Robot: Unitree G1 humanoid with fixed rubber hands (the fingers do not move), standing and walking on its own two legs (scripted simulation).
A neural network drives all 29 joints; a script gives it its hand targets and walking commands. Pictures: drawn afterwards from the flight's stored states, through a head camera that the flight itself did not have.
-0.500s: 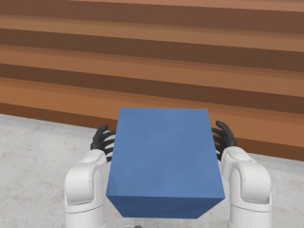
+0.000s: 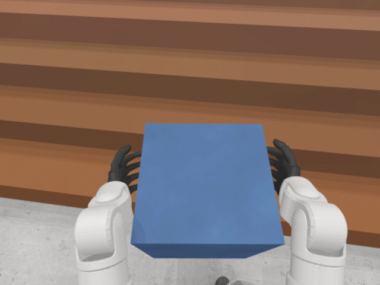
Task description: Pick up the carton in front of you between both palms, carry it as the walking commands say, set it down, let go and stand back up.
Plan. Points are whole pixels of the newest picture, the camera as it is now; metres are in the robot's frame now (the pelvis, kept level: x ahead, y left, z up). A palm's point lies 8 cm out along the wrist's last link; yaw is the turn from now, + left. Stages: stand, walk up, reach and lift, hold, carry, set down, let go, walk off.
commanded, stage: carry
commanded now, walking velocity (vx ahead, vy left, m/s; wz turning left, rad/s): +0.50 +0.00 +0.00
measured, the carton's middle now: (201, 199) +0.28 +0.00 +0.04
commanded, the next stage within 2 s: none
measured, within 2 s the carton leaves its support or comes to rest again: neither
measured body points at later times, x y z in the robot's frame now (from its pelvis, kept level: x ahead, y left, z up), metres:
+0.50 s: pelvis +0.31 +0.02 -0.01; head +0.35 +0.03 +0.44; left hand +0.71 +0.16 +0.16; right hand +0.70 -0.15 +0.18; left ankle +0.40 +0.10 -0.73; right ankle +0.16 -0.09 -0.69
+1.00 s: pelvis +0.61 -0.03 +0.08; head +0.70 -0.01 +0.52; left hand +0.99 +0.15 +0.18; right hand +1.03 -0.14 +0.19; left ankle +0.45 +0.10 -0.47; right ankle +0.71 -0.09 -0.55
